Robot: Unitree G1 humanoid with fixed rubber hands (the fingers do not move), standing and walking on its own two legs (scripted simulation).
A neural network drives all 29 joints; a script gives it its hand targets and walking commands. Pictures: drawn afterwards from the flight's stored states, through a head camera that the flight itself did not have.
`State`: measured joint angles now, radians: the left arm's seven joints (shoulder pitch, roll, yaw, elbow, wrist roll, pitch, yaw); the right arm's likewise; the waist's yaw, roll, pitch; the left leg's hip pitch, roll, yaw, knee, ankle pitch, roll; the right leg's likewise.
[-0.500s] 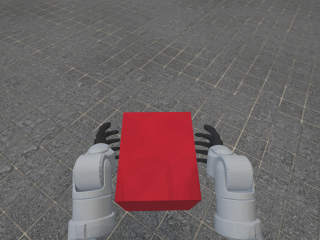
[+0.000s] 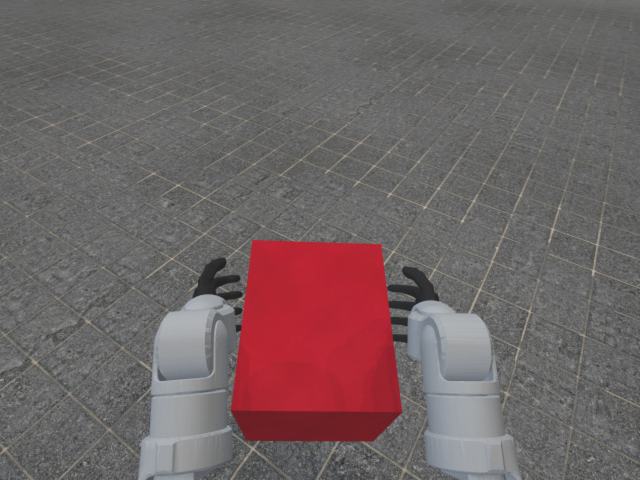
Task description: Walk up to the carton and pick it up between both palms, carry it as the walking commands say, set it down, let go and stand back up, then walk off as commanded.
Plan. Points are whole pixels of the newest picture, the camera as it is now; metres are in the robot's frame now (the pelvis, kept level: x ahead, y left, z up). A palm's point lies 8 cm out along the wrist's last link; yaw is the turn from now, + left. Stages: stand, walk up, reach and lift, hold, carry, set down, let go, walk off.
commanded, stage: carry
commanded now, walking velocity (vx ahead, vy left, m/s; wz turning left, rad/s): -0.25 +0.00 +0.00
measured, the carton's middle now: (313, 342) +0.32 +0.01 +0.00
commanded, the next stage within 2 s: none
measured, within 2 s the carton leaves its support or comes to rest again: neither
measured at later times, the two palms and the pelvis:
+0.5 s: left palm (207, 360) +0.24 +0.13 +0.09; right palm (442, 367) +0.24 -0.13 +0.09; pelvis -0.05 -0.01 -0.01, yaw +0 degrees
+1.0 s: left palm (203, 394) +0.21 +0.13 +0.08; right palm (446, 400) +0.21 -0.13 +0.07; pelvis -0.08 -0.01 -0.01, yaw +0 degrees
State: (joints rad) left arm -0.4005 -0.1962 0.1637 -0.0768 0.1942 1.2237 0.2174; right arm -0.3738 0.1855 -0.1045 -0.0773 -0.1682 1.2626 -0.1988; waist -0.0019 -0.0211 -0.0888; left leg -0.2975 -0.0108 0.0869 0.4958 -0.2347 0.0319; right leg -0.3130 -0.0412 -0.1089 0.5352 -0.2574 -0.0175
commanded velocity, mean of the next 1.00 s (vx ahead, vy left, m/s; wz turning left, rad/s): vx -0.25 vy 0.00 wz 0.00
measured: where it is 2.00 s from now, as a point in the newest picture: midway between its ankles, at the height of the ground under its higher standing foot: outside the picture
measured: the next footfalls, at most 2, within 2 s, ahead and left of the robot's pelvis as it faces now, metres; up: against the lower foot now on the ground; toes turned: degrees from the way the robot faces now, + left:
none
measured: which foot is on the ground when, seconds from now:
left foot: down 0.00-1.00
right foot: down 0.00-1.00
